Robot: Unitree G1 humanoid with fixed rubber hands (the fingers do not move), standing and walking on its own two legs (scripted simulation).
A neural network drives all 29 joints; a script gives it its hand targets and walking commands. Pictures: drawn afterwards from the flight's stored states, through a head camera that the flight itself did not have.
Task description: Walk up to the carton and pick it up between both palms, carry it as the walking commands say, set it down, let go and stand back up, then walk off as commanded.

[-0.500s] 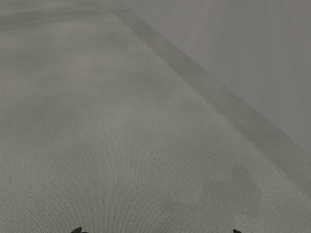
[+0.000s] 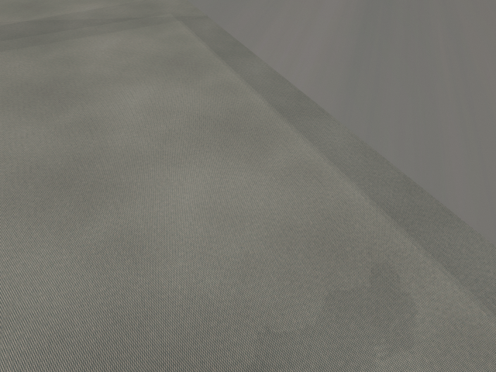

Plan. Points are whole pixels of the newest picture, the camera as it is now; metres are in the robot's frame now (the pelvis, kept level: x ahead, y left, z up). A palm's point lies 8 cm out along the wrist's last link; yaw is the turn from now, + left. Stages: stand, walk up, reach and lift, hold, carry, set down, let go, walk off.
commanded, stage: walk up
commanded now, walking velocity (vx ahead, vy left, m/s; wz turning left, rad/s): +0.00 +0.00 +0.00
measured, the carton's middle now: out of the picture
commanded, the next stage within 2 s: none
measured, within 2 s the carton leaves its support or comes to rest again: neither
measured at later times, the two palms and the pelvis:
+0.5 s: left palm out of the picture -0.04 +0.32 -0.14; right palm out of the picture +0.14 -0.19 -0.10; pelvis -0.03 +0.04 -0.01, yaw +15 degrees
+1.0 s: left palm out of the picture -0.04 +0.29 -0.09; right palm out of the picture +0.15 -0.21 -0.12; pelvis -0.03 +0.00 +0.01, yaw +28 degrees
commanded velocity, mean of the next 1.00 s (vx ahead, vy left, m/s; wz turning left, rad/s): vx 0.00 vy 0.00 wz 0.46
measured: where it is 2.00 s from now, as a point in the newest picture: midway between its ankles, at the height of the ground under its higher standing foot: outside the picture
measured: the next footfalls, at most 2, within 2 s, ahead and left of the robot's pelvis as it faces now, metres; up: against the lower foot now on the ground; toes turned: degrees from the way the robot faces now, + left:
left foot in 0.42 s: +0.00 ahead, +0.14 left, +0.00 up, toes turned +16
right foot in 0.90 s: +0.04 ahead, -0.08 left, +0.00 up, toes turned +25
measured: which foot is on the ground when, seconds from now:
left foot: down 0.00-0.18, up 0.20-0.40, down 0.42-0.90, up 0.92-1.00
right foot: down 0.00-0.42, up 0.44-0.88, down 0.90-1.00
